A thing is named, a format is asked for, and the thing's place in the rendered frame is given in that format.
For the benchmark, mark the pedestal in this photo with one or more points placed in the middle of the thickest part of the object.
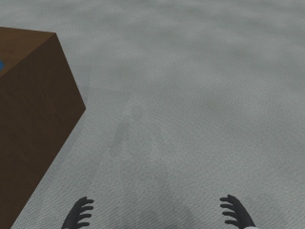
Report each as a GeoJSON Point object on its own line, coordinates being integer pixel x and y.
{"type": "Point", "coordinates": [40, 104]}

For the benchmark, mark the right robot hand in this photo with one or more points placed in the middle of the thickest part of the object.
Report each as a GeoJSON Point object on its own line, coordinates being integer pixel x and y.
{"type": "Point", "coordinates": [243, 219]}

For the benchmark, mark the left robot hand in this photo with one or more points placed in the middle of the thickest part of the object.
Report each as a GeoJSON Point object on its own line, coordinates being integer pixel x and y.
{"type": "Point", "coordinates": [71, 221]}

